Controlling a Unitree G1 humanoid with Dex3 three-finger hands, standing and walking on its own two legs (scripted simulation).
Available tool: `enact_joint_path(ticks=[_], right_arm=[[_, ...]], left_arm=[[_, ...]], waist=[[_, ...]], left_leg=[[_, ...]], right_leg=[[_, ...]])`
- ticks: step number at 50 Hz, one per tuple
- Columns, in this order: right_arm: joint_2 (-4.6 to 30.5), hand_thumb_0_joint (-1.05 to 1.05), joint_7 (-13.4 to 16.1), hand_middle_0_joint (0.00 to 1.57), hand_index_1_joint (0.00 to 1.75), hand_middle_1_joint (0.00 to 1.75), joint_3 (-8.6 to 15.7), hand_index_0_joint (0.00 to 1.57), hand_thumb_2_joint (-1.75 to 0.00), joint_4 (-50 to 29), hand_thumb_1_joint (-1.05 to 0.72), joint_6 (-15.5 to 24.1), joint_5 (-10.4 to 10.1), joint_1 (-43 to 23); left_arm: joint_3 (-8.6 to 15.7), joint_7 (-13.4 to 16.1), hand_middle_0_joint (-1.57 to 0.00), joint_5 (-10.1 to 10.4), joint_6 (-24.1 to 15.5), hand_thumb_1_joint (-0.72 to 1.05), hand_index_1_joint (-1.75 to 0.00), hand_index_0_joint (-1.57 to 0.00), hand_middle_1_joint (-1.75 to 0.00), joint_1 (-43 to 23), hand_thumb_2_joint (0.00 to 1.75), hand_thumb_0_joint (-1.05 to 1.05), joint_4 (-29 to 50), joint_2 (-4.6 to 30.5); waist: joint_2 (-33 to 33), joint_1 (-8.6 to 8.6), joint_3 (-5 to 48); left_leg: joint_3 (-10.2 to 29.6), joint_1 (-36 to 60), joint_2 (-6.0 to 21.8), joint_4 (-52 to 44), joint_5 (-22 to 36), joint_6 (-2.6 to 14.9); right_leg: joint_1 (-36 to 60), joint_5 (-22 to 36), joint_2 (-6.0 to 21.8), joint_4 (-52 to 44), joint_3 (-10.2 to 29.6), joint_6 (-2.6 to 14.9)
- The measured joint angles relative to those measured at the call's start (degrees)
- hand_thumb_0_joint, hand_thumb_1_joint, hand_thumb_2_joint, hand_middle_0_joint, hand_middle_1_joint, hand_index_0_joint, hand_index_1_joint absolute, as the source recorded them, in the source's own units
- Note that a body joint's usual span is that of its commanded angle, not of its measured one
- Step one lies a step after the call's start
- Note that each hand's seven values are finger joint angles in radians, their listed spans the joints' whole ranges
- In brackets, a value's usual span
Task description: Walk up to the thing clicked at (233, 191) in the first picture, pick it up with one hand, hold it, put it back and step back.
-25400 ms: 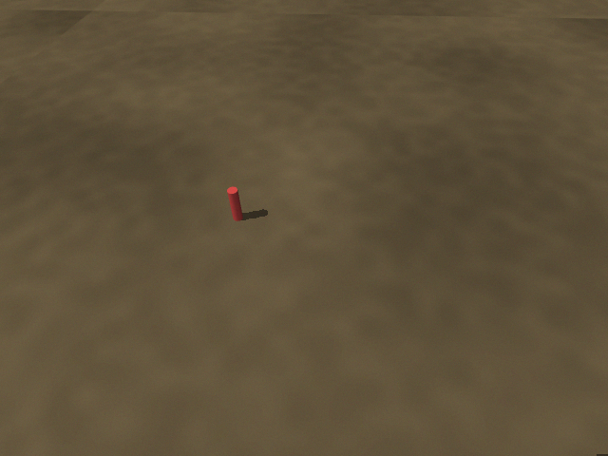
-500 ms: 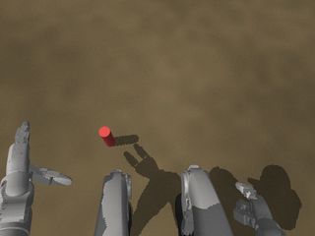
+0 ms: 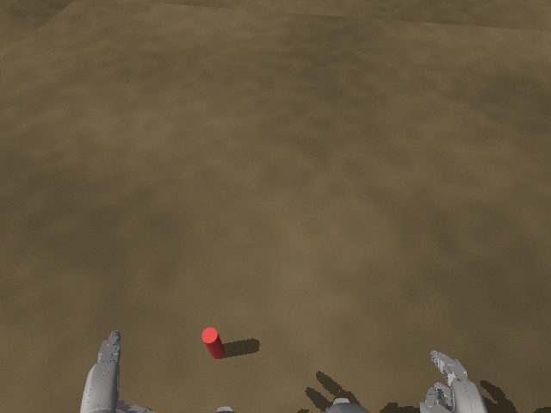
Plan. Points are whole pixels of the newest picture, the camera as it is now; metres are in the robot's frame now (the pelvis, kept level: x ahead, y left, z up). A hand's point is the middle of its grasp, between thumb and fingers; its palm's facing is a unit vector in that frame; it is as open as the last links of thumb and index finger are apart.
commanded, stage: home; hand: left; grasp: from the side
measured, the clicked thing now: (213, 344) +0.42 +0.19 -0.61
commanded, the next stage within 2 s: stand in 1.76 s
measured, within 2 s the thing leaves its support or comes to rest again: neither
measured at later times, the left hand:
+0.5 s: hand (139, 409) +0.17 +0.19 -0.03, palm faces +0.12 -0.95 -0.29, open 17.6 cm
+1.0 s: hand out of the picture +0.17 +0.18 -0.03, palm faces +0.11 -0.95 -0.29, open 17.6 cm
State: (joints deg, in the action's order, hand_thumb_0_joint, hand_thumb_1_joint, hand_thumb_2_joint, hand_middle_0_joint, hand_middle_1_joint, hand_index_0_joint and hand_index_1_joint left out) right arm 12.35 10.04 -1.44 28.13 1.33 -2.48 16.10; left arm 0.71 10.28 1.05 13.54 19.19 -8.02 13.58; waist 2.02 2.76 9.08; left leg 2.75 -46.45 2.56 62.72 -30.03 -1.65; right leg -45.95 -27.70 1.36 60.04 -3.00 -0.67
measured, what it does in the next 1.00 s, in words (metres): stands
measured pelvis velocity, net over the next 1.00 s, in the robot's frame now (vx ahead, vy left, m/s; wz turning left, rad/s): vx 0.00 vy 0.00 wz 0.00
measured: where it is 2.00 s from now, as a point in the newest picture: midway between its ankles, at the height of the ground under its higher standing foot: outside the picture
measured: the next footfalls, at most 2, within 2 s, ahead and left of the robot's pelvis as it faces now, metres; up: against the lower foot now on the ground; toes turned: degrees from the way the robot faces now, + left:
none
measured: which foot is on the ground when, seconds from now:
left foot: down 0.00-1.00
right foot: down 0.00-1.00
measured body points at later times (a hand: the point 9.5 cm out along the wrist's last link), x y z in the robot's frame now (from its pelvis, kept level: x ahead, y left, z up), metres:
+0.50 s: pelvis +0.00 +0.00 +0.02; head +0.02 +0.01 +0.47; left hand +0.16 +0.24 -0.01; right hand +0.17 -0.23 -0.04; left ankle +0.01 +0.13 -0.66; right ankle +0.02 -0.13 -0.66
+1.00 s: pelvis +0.00 +0.00 +0.02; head +0.02 +0.00 +0.47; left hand +0.16 +0.23 -0.01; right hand +0.16 -0.24 -0.05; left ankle +0.01 +0.13 -0.66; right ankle +0.02 -0.13 -0.66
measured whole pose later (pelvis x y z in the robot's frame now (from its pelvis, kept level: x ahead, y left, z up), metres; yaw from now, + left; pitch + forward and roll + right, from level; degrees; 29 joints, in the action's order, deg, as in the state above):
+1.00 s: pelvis +0.00 +0.00 +0.02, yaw +0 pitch +7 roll -1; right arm 12.0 10.3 -1.3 29.8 8.0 -0.2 15.9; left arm -0.6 8.3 0.4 14.4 25.7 -1.7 11.1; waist 2.1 1.2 5.6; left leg 2.3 -34.6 2.6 54.4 -26.7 -1.8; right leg -34.3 -24.6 1.2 52.0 -2.9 -0.6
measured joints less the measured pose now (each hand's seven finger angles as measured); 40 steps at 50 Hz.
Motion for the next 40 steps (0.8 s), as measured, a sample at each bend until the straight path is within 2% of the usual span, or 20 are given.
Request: enact_joint_path(ticks=[5, 10, 20, 40], right_arm=[[-0.26, 0.01, 0.90, 0.20, 0.30, 0.30, -0.05, 0.20, -0.90, -0.76, -0.90, 1.53, 0.42, 0.75], [-0.42, 0.01, 0.86, 0.20, 0.30, 0.30, -0.15, 0.20, -0.90, -1.22, -0.90, 2.91, 0.94, -0.03], [-0.41, 0.01, 0.45, 0.20, 0.30, 0.30, -0.20, 0.21, -0.90, -0.67, -0.90, 5.10, 1.91, -1.16], [-0.55, 0.01, 0.13, 0.20, 0.30, 0.30, -0.07, 0.20, -0.90, 1.50, -0.90, 5.97, 2.07, 0.41]], left_arm=[[-1.70, 0.03, -0.06, 0.15, 1.28, -0.56, -0.05, -0.06, -0.05, 5.59, 0.04, -0.01, 6.49, -0.99], [-2.18, -0.52, -0.06, 0.08, 1.65, -0.57, -0.05, -0.06, -0.05, 8.09, 0.04, -0.01, 9.29, -1.62], [-1.60, -1.26, -0.05, -0.43, 1.87, -0.57, -0.05, -0.05, -0.05, 7.35, 0.04, -0.01, 8.07, -1.93], [-1.42, -1.67, -0.05, -0.58, 1.18, -0.57, -0.05, -0.05, -0.05, 6.54, 0.04, -0.01, 6.54, -2.29]], waist=[[0.63, -0.62, 0.25], [0.59, -1.36, -0.46], [-0.19, -1.92, -2.66], [0.13, -1.40, -3.38]], left_leg=[[-0.43, 5.73, -0.03, -3.89, 0.76, 0.24], [-0.60, 8.93, -0.16, -5.71, 1.21, 0.35], [-0.31, 10.73, -0.32, -6.79, 2.01, 0.31], [-0.58, 11.74, -0.08, -8.01, 2.98, 0.13]], right_leg=[[5.72, 0.89, 0.01, -4.01, 0.22, -0.26], [8.91, 1.32, 0.13, -5.81, 0.31, -0.41], [10.96, 2.08, 0.25, -7.08, 0.00, -0.42], [11.68, 3.03, -0.02, -8.00, 0.26, -0.17]])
